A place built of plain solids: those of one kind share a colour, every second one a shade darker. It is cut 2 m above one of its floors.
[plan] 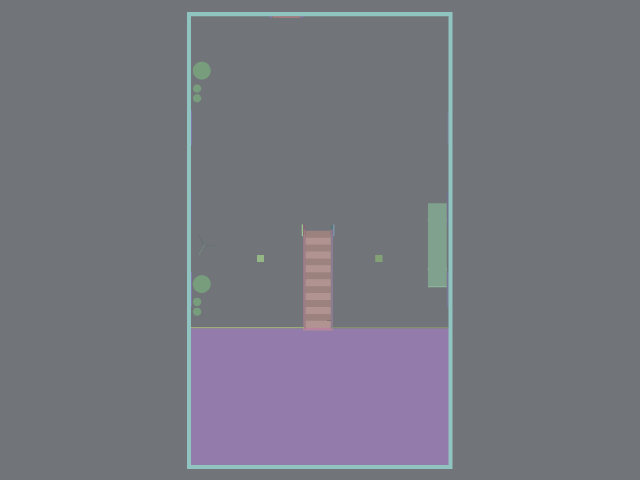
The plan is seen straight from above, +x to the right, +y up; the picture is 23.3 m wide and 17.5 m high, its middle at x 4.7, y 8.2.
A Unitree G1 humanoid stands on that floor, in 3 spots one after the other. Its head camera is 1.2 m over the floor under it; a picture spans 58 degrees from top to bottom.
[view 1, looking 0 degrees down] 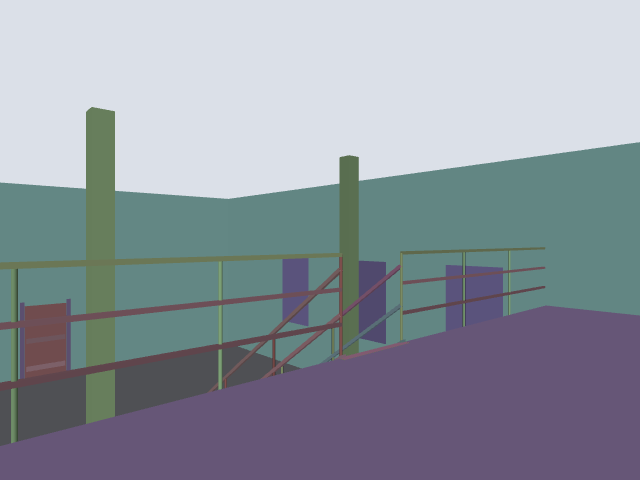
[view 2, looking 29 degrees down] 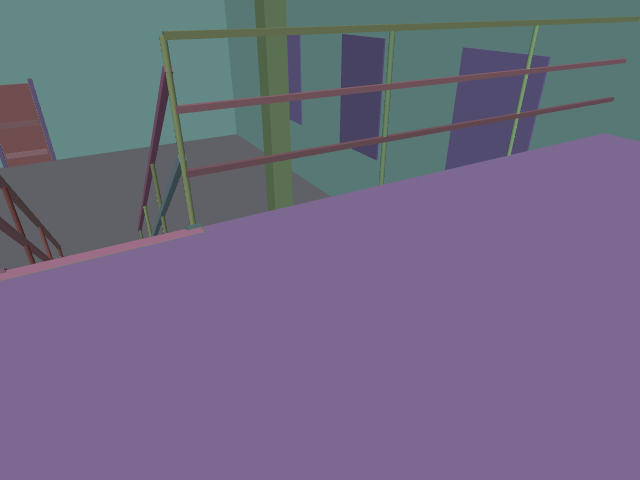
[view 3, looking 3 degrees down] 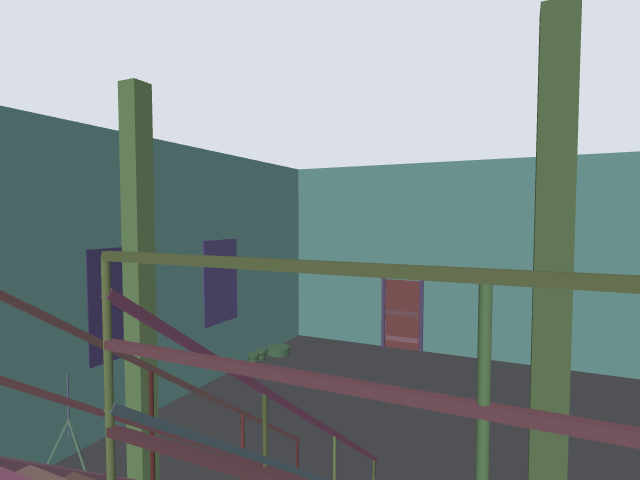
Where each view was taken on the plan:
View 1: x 1.00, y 1.85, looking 48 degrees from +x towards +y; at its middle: wall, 12.53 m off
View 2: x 4.63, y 2.60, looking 60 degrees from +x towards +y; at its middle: loft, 2.48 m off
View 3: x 6.63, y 3.81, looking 115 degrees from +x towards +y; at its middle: wall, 13.87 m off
